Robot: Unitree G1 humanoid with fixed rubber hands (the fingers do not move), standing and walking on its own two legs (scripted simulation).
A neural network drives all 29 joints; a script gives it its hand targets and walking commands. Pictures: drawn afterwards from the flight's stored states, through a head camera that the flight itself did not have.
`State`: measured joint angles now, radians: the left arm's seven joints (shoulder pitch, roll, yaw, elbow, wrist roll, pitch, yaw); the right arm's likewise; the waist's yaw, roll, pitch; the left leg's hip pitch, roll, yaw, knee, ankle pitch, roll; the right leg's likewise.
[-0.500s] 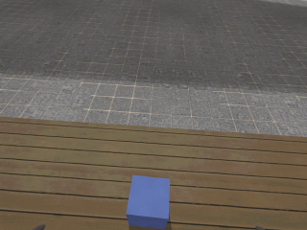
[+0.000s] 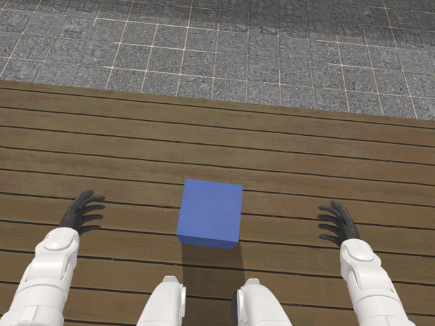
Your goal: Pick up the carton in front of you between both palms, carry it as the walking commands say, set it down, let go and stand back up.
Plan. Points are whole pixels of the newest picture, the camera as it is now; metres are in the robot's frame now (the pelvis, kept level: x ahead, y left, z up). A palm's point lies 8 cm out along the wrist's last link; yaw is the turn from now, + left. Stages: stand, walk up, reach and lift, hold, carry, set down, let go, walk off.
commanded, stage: reach and lift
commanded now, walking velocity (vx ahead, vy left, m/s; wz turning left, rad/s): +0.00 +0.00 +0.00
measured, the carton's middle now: (209, 216) +0.42 +0.00 -0.59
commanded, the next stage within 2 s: none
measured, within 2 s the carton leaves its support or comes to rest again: neither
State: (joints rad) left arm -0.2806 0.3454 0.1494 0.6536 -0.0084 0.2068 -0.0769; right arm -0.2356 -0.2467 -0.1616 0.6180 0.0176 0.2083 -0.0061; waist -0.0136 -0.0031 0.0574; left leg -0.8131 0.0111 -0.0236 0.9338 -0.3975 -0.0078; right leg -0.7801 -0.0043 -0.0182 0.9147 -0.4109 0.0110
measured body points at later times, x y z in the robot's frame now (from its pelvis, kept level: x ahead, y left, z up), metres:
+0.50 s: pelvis -0.08 +0.01 -0.08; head +0.21 +0.02 +0.26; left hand +0.47 +0.19 -0.17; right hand +0.43 -0.19 -0.17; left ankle +0.03 +0.12 -0.68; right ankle +0.01 -0.13 -0.68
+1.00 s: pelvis -0.07 +0.01 -0.25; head +0.28 +0.02 +0.03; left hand +0.45 +0.19 -0.43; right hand +0.42 -0.20 -0.41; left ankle +0.03 +0.12 -0.68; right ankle +0.01 -0.13 -0.68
